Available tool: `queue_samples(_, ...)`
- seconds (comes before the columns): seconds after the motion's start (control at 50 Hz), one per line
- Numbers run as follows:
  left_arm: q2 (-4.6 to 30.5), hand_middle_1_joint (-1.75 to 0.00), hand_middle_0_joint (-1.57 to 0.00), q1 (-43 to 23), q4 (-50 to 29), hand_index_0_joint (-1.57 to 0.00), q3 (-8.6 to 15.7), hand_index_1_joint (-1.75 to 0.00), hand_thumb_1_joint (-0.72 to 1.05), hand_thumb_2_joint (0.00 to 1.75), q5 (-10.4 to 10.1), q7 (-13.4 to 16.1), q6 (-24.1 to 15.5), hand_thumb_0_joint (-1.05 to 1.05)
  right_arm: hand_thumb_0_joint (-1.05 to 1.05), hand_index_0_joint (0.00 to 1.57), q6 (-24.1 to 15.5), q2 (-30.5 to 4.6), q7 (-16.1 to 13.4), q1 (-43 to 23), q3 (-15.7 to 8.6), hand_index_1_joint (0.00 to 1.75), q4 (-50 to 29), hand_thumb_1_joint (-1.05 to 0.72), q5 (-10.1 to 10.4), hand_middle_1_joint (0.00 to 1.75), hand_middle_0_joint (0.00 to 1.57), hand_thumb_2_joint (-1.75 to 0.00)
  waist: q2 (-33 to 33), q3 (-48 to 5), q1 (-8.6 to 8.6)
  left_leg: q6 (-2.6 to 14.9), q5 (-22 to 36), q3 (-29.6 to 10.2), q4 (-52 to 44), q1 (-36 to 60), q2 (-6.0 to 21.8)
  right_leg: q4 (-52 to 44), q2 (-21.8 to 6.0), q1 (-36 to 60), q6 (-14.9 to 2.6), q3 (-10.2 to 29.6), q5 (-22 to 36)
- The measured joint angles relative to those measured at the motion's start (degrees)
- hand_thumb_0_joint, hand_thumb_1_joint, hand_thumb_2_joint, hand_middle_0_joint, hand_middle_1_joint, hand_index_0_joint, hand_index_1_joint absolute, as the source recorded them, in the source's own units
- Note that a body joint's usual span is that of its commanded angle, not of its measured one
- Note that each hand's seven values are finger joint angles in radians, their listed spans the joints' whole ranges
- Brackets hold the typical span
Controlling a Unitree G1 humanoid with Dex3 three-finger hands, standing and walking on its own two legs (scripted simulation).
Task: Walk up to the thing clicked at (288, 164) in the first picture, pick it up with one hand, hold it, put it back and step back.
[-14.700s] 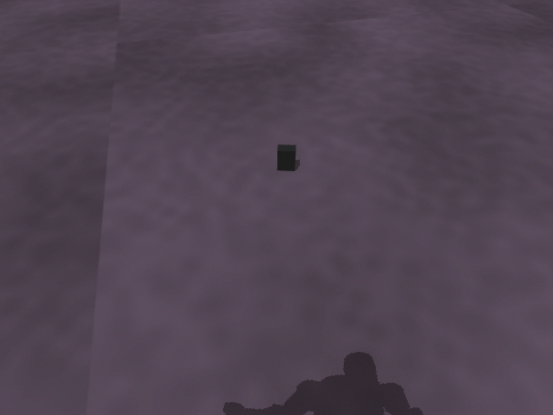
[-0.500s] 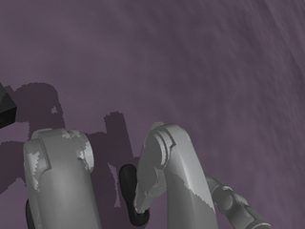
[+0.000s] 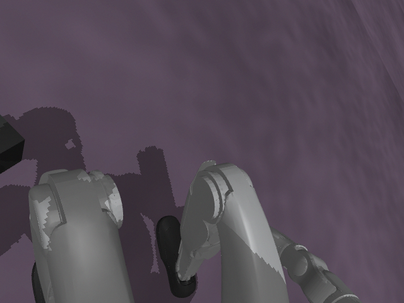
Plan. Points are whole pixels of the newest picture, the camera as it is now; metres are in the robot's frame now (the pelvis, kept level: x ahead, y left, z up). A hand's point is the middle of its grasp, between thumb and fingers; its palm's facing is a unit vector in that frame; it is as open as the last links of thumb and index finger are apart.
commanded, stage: close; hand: left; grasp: from the side
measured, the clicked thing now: out of the picture +0.38 +0.29 -0.20
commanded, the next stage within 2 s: settle in 0.08 s
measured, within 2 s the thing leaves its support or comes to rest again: leaves its support in 0.44 s
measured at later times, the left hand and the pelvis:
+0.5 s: hand out of the picture +0.34 +0.33 -0.17, palm faces +0.50 -0.87 +0.01, open 9.8 cm; pelvis +0.00 +0.00 +0.00, yaw +1 degrees
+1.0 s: hand out of the picture +0.32 +0.33 -0.06, palm faces +0.49 -0.87 -0.03, open 10.0 cm; pelvis +0.01 -0.01 +0.03, yaw +5 degrees
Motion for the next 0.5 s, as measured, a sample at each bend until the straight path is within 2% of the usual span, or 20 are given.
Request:
queue_samples(0.18, -1.3, -0.95, -0.80, 1.2, -1.0, -0.83, 0.2, -0.97, -0.28, 0.79, -0.5, 0.3, 0.0, 0.00, 0.00, 0.20, -0.2, -0.1, 0.1, 0.2, -0.6, 0.30, 0.2, -0.89, 0.3, 0.30, 0.20, -0.90, 0.3, -0.4, 0.55, 0.26, 0.2, 0.5, -0.2, -0.3, 0.1, 0.0, -0.1, -0.2, -0.07, 0.3, 0.1)
queue_samples(0.32, -0.9, -1.00, -0.80, 0.6, -0.8, -0.83, 0.4, -1.02, -0.35, 0.87, 0.1, 0.0, 0.4, 0.00, 0.00, 0.20, -0.2, 0.3, -0.1, -0.1, -0.8, 0.30, 0.2, -0.90, 0.4, 0.30, 0.20, -0.90, 0.1, -0.4, 0.64, 0.15, 0.1, 0.6, -0.2, -0.1, 0.2, 0.2, -0.2, -0.2, -0.26, 0.4, 0.0)
queue_samples(0.5, -2.6, -1.07, -0.81, 2.7, -8.1, -0.83, 0.2, -1.09, -0.43, 0.95, 0.5, -0.5, 3.8, 0.00, 0.00, 0.20, 0.1, 0.6, 0.1, 1.3, -2.7, 0.30, 0.5, -0.91, 1.0, 0.30, 0.20, -0.90, 0.9, -1.3, 1.42, -0.27, 0.2, 1.0, -0.7, -0.1, -0.1, 0.2, -0.7, -0.3, -0.32, 0.6, -0.2)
